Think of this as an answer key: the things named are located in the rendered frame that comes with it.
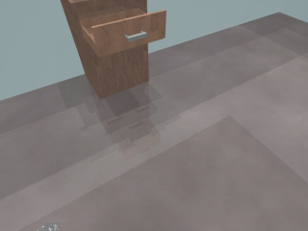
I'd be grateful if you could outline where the drawer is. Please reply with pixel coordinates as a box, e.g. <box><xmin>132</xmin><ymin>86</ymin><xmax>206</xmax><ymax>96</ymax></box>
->
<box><xmin>79</xmin><ymin>8</ymin><xmax>167</xmax><ymax>58</ymax></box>

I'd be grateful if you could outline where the handle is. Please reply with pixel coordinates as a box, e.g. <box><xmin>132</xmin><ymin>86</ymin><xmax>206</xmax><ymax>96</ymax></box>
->
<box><xmin>125</xmin><ymin>31</ymin><xmax>147</xmax><ymax>42</ymax></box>

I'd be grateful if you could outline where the cabinet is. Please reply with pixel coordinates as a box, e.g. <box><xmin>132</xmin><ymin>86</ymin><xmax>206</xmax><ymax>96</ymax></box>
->
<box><xmin>60</xmin><ymin>0</ymin><xmax>149</xmax><ymax>99</ymax></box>

